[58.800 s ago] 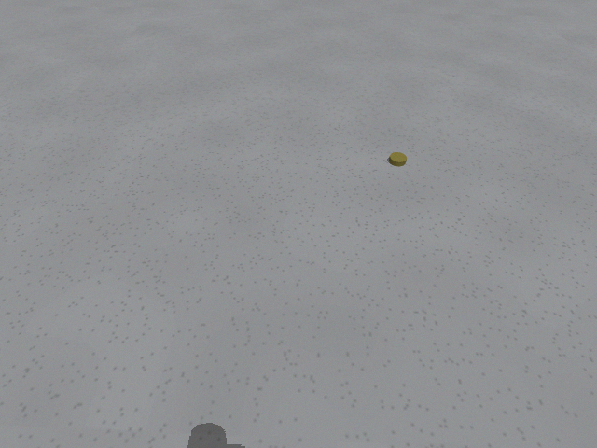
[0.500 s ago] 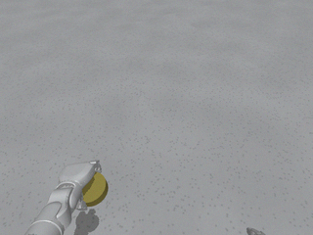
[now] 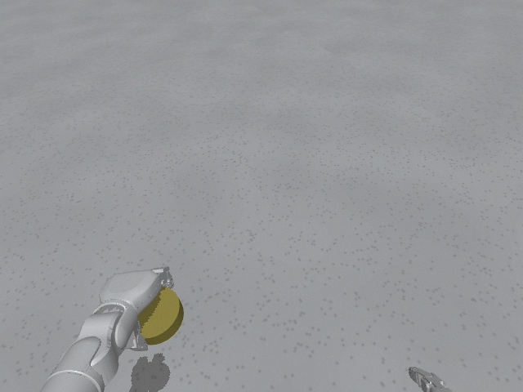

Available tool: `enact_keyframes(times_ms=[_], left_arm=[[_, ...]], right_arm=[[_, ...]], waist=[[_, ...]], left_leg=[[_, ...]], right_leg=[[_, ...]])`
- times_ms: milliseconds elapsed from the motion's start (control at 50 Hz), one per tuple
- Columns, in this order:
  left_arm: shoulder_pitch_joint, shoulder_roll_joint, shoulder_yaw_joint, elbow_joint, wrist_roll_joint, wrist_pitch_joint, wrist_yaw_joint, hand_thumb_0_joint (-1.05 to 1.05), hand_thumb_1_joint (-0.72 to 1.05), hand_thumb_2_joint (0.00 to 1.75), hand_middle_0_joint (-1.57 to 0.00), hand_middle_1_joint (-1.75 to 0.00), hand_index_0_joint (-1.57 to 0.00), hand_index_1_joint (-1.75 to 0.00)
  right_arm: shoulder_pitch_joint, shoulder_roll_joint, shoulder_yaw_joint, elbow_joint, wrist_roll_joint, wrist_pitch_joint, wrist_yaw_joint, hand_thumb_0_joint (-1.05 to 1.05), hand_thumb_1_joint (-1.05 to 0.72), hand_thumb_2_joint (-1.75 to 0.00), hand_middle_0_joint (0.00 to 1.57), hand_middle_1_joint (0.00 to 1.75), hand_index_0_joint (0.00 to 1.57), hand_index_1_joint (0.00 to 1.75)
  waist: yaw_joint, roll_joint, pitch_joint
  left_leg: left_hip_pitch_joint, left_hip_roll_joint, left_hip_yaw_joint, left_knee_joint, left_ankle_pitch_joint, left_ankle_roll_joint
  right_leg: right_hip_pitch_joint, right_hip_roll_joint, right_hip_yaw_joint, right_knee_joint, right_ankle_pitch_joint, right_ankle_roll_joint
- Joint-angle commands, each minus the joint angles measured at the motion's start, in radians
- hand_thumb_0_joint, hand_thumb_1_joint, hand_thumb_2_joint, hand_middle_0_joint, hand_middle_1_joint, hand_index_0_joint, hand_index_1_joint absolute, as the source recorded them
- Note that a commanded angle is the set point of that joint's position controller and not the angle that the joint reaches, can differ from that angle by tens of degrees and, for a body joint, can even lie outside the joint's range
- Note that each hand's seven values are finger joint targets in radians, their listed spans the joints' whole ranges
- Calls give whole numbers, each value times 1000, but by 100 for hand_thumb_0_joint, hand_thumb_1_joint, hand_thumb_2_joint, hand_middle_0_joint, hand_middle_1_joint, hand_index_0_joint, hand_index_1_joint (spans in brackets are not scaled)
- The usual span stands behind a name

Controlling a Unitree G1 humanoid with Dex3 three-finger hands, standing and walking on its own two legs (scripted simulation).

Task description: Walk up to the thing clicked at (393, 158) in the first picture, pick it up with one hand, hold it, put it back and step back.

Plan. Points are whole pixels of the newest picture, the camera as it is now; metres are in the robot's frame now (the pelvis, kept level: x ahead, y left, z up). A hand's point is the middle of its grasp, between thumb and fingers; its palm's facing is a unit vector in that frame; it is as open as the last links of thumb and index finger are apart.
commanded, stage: hold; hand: left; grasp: from above
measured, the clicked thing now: (155, 314) +0.30 +0.21 -0.08
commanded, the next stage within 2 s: crouch in 0.84 s
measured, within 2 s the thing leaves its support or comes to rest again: neither
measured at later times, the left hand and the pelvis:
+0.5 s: hand (140, 314) +0.28 +0.22 -0.04, palm faces -0.46 -0.06 -0.88, open 11.9 cm; pelvis +0.00 +0.00 +0.00, yaw +0 degrees
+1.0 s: hand (143, 312) +0.29 +0.22 -0.04, palm faces -0.48 -0.06 -0.88, open 12.0 cm; pelvis +0.01 +0.00 +0.01, yaw +0 degrees
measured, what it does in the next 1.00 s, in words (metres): stands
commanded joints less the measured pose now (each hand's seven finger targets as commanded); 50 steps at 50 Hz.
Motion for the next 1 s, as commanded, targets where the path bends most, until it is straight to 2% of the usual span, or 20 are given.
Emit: enact_keyframes(times_ms=[0,200,240,260,280,300,360,400,420,500,600,620,700,760,780,800,820,900,920,980], left_arm=[[-347,220,116,-230,0,-4,45,0,40,102,-76,-103,-79,-100],[-312,198,92,-247,-12,7,8,0,39,102,-75,-104,-78,-101],[-301,214,108,-232,-15,6,1,0,38,103,-74,-105,-77,-102],[-299,194,88,-236,-18,4,-4,0,37,103,-74,-102,-76,-100],[-321,204,95,-244,-15,2,-5,0,39,102,-73,-105,-77,-102],[-332,228,111,-248,-14,-1,-3,0,41,103,-75,-106,-79,-102],[-326,224,116,-265,-10,-5,-3,0,38,104,-75,-103,-77,-100],[-326,206,98,-268,-10,-7,1,0,39,105,-75,-105,-78,-102],[-322,235,128,-255,-6,-7,6,0,38,105,-75,-104,-78,-101],[-332,204,101,-255,-1,-6,16,0,35,107,-73,-105,-76,-103],[-366,233,123,-262,1,0,30,0,34,108,-73,-105,-75,-103],[-338,211,107,-242,-2,5,30,0,34,107,-72,-105,-75,-103],[-291,180,85,-215,-10,17,13,0,34,107,-72,-107,-74,-104],[-274,197,98,-214,-14,15,-5,0,34,108,-73,-106,-75,-104],[-270,192,90,-220,-15,9,-12,0,34,108,-73,-105,-75,-103],[-271,204,99,-260,-17,1,-18,0,35,107,-73,-104,-75,-102],[-291,204,91,-254,-8,-2,-19,0,33,108,-72,-105,-74,-103],[-337,223,119,-269,4,-18,5,0,33,109,-73,-104,-74,-102],[-360,217,116,-268,0,-20,17,0,38,101,-73,-107,-78,-102],[-322,195,121,-228,9,-19,57,0,18,99,-61,-99,-63,-97]], right_arm=[[-82,-124,-45,-135,-2,-48,-6,0,-90,-90,20,30,20,30],[-105,-117,-36,-145,5,-49,-11,0,-91,-90,20,30,20,30],[-110,-112,-32,-142,5,-48,-13,0,-90,-90,20,30,20,30],[-115,-113,-32,-146,4,-49,-12,0,-90,-90,20,30,20,30],[-114,-114,-31,-147,6,-49,-14,0,-91,-90,20,30,20,30],[-116,-115,-31,-148,6,-48,-15,0,-90,-90,20,30,20,30],[-121,-111,-30,-152,7,-47,-16,0,-90,-90,20,30,20,30],[-116,-113,-31,-151,6,-46,-16,0,-90,-90,20,30,20,30],[-117,-116,-34,-147,5,-46,-17,0,-90,-90,20,30,20,30],[-108,-112,-33,-140,4,-44,-16,0,-90,-90,20,30,20,30],[-101,-116,-39,-130,3,-43,-17,0,-90,-90,20,30,20,30],[-102,-116,-38,-132,4,-43,-16,0,-90,-90,20,30,20,30],[-110,-112,-38,-136,5,-39,-14,0,-90,-90,20,30,20,30],[-117,-110,-36,-148,8,-36,-13,0,-91,-90,20,30,20,30],[-112,-113,-37,-148,6,-36,-12,0,-90,-90,20,30,20,30],[-118,-109,-38,-152,7,-35,-14,0,-90,-90,20,30,20,30],[-118,-109,-36,-152,6,-35,-14,0,-90,-90,20,30,20,30],[-100,-112,-38,-141,3,-34,-18,0,-91,-90,20,30,20,30],[-102,-111,-37,-140,2,-34,-18,0,-92,-91,20,30,20,30],[-93,-113,-41,-128,1,-34,-16,0,-89,-90,20,30,20,30]], waist=[[-2,-36,-251],[10,-57,-220],[17,-41,-205],[9,-47,-210],[8,-52,-215],[15,-38,-209],[13,-27,-226],[7,-31,-217],[12,-23,-217],[1,-47,-237],[13,-15,-268],[13,-23,-260],[13,-52,-201],[22,-62,-183],[11,-65,-190],[28,-37,-210],[14,-38,-219],[6,-21,-239],[4,-31,-240],[1,-47,-241]], left_leg=[[108,-58,18,-98,117,33],[120,-57,20,-121,127,37],[114,-57,22,-128,126,36],[124,-55,19,-131,130,36],[122,-56,19,-128,133,37],[118,-59,22,-131,124,36],[137,-59,25,-132,141,35],[144,-54,20,-136,145,34],[142,-56,20,-135,147,34],[160,-58,21,-130,180,36],[176,-55,22,-131,215,32],[176,-54,22,-135,217,32],[152,-55,21,-144,191,33],[135,-61,24,-148,164,35],[141,-58,22,-146,160,37],[152,-57,22,-148,177,34],[156,-59,22,-145,186,34],[177,-57,21,-137,210,33],[176,-55,18,-137,209,33],[170,-57,21,-125,226,32]], right_leg=[[90,59,-26,-107,66,-35],[113,58,-30,-133,72,-33],[114,58,-32,-135,68,-36],[115,60,-32,-134,72,-36],[109,60,-31,-133,77,-34],[113,59,-31,-140,64,-35],[116,59,-27,-136,79,-37],[114,62,-31,-137,84,-39],[119,61,-30,-140,84,-38],[133,59,-30,-138,120,-35],[148,62,-35,-135,153,-37],[150,63,-35,-135,154,-39],[138,60,-39,-154,128,-37],[137,55,-33,-165,100,-35],[138,55,-31,-162,100,-35],[146,57,-34,-156,113,-38],[137,58,-30,-151,121,-39],[138,60,-31,-145,148,-41],[137,62,-34,-145,146,-39],[131,61,-35,-136,165,-37]])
